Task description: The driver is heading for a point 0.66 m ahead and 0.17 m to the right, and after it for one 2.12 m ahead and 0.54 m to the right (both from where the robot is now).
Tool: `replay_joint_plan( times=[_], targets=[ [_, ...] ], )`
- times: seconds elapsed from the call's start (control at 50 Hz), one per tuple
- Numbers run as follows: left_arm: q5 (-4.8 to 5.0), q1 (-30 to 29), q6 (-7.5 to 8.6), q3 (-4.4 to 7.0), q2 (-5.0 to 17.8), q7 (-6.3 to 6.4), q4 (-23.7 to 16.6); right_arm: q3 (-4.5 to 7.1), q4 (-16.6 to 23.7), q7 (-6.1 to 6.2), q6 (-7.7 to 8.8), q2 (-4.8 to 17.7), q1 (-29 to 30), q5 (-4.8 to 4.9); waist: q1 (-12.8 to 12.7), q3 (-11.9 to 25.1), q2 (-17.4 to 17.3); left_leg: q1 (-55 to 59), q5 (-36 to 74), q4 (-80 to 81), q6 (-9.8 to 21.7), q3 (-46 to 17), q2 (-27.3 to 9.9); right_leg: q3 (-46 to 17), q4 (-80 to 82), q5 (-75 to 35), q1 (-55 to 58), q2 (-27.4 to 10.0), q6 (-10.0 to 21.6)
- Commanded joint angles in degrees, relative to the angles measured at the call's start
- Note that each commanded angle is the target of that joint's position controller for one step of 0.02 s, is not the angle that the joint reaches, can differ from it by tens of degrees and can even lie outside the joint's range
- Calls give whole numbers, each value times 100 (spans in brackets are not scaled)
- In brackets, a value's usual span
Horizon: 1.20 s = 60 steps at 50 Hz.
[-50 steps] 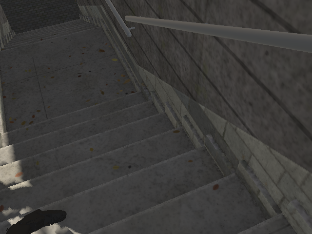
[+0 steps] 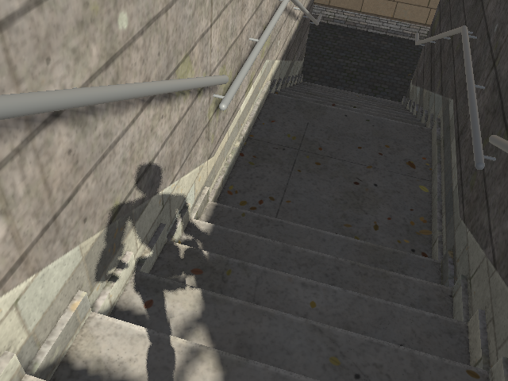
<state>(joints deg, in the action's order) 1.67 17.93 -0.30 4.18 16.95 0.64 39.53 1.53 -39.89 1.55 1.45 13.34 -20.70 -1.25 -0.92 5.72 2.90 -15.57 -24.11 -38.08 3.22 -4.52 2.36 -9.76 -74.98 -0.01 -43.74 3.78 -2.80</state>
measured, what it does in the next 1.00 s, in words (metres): goes down: right foot 0.17 m lower, then left foot 0.16 m lower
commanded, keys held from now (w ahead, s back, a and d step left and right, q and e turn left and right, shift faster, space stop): w+e+shift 0.34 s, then w+q+shift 0.36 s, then q+shift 0.30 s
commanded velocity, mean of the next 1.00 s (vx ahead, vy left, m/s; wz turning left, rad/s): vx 0.79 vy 0.00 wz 0.02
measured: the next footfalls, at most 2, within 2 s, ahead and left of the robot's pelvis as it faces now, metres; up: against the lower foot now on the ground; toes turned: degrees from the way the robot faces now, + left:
right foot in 0.34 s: +0.27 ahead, -0.29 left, -0.17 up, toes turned -18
left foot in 0.78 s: +0.62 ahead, -0.30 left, -0.33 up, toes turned -17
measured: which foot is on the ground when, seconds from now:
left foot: down 0.00-0.34, up 0.36-0.76, down 0.78-1.00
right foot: up 0.00-0.32, down 0.34-0.76, up 0.78-1.00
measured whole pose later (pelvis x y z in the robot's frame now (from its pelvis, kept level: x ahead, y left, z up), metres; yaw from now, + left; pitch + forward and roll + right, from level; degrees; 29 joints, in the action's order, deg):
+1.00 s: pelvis +0.69 -0.39 -0.39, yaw +2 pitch +1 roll +4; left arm 0.2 -2.2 7.7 2.2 10.2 2.0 33.1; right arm 3.2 -52.0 6.1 2.7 7.9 -32.5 3.1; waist 4.9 -0.7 0.1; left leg -17.4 -36.3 -57.2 6.7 -11.8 17.6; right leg -16.2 -39.1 -22.5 -35.9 -0.3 -4.4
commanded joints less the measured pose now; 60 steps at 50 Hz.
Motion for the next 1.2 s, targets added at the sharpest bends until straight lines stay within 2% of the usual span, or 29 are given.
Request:
replay_joint_plan(
  times=[0.02,0.16,0.26,0.32,0.34,0.36,0.38,0.42,0.46,0.5,0.54,0.62,0.68,0.72,0.74,0.76,0.78,0.8,0.82,0.86,0.88,0.92,0.94,0.98,1.02,1.08,1.1,1.16,1.2],
  targets=[
    [6,-717,153,58,348,-100,-665,310,292,-84,277,936,-46,-7,296,-895,-856,457,-706,1257,1029,-1842,-1864,-346,-50,-89,-1605,-330,74],
    [-138,-925,313,83,322,-385,-732,333,-11,73,480,798,-329,-41,472,-999,-693,-23,-922,-155,393,-331,-1728,-467,2312,-3102,-1122,-595,396],
    [95,-809,163,79,341,-427,-735,445,-131,5,323,1096,60,195,345,-1386,-1179,-613,98,-296,22,486,-1799,864,3022,-1510,783,-633,541],
    [131,1733,67,466,1020,-231,177,452,-425,-83,321,1221,670,217,-958,-229,-1486,-595,3949,-3487,-362,1138,-1778,1567,3589,-1274,4118,-440,986],
    [-100,3187,138,572,1380,-241,718,446,-348,-67,419,1199,1220,234,-1864,-169,-167,-1349,2924,-6586,-635,1356,-1117,1504,4474,-1694,5504,-379,1389],
    [-222,2980,244,362,1269,-293,1072,288,-354,-23,518,272,576,-20,-1157,-872,1997,-4071,-2558,-9396,-646,965,-320,647,3155,-2803,6289,-612,1505],
    [-88,2557,243,49,653,-360,807,118,-148,-57,661,96,-352,27,-481,115,2565,-4508,-2516,-9092,-356,-309,-286,-194,2588,-2997,6486,-736,1676],
    [20,2069,220,253,919,-329,742,234,49,58,642,633,-137,393,-353,452,174,-4649,-1102,-7409,-358,-169,-544,-2079,4727,1167,5200,-1927,2161],
    [-211,526,505,89,613,-399,412,211,165,223,470,592,631,695,237,-481,-561,-4601,902,-5752,39,-731,-994,-3225,4980,3466,2959,-2383,2156],
    [-196,167,623,-56,205,-195,681,284,-107,94,272,462,316,364,540,-1034,-58,-3844,1778,-4115,-118,-889,-1099,-1729,4550,1683,1597,-2042,1625],
    [-301,660,669,90,629,-20,905,287,-233,-60,312,477,-32,173,479,-531,172,-3715,2496,-3713,-83,-895,-905,-1138,4216,131,2160,-1796,1448],
    [73,1248,790,-87,-70,422,1187,195,147,-506,519,213,1821,85,-160,-897,-135,-1941,6921,128,10,361,-69,1208,3657,860,1651,-677,354],
    [-206,852,685,2,272,542,1164,220,-62,-576,325,171,914,282,255,-699,335,-543,6685,-423,5,705,205,1546,2969,497,1544,-567,255],
    [-223,-67,646,10,205,463,939,441,-778,-429,211,676,-1051,41,1092,-376,133,1400,5782,-1354,-65,1792,805,1891,1168,-1918,1107,-625,93],
    [-309,-946,684,61,423,367,685,607,-1366,-293,102,1005,-2843,-64,2028,-203,-379,3128,4955,-1560,-48,2219,1178,1877,-583,-3834,218,-659,-176],
    [-23,-2491,743,171,816,311,278,528,-1972,-160,97,683,-5103,-180,3568,-620,-1773,4627,5459,-56,778,1313,104,1889,-4983,-1288,-1495,-350,-777],
    [31,-2456,727,-40,-122,383,66,300,-2051,-138,134,77,-4245,34,2869,-1852,-2908,2619,5443,2306,961,158,-461,1758,-6390,4683,-1279,305,-614],
    [-172,-1299,904,-189,-606,341,-615,96,-1561,-148,542,329,-3172,47,973,-1618,-3106,3201,8659,431,1439,-2284,-772,203,-5520,5031,-2691,365,-572],
    [-171,-807,985,-216,-499,129,-566,206,-1270,-208,566,293,-2427,48,573,-634,-896,3546,6963,329,1869,-3049,-1393,-320,-4371,4420,-2885,-154,-154],
    [-161,-580,941,-11,-125,88,-230,253,-604,-182,478,571,-733,332,-455,-804,1862,495,5356,1034,1304,-2164,-560,360,-1221,2233,-1225,-300,611],
    [65,-566,940,45,69,182,-593,375,-7,123,425,1106,673,194,-978,-1184,631,-1785,5844,1272,1767,-3452,-1230,16,1115,1742,72,-623,30],
    [-201,-173,896,130,225,165,-150,360,-75,442,379,709,745,47,-926,-395,576,-3607,5885,-10,1440,-2879,-385,235,900,-926,3347,-258,-121],
    [-247,-7,953,163,231,98,-39,415,-270,514,413,485,482,315,-852,-357,518,-3562,3471,-851,1047,-2373,342,-84,1967,-2429,3318,-294,27],
    [-137,-498,617,-7,-439,168,-331,391,-571,611,269,273,-72,617,-368,-421,635,-3093,459,-1706,345,-1578,1276,202,4807,-3770,4348,7,-306],
    [-115,-671,284,-55,-632,138,-716,356,-570,616,-22,182,-119,475,-309,-469,127,-1967,-65,-2776,-3,-1405,1415,-36,6216,-4149,4459,-273,-334],
    [-424,1150,451,123,351,-18,9,123,-197,216,-179,-360,-814,296,-530,1186,404,-3477,-3469,-7003,-422,-1098,1414,-826,3573,-9008,7906,-2296,413],
    [-477,924,499,227,1013,-119,170,71,394,120,-84,-181,-1492,654,1,2238,2066,-4673,-3449,-8947,-672,-1592,1327,-2591,3247,-8954,8822,-3519,1659],
    [-342,106,128,130,1093,54,109,58,978,137,-245,108,240,543,139,1373,192,-4954,-1836,-10095,-947,-513,313,-2943,4935,-3839,6289,-3381,2721],
    [-440,-326,-48,-275,189,34,91,50,920,209,-561,13,1164,522,194,-293,-860,-3789,-1047,-9235,-664,-597,217,-1913,5326,-2105,3012,-2414,2123]
  ],
)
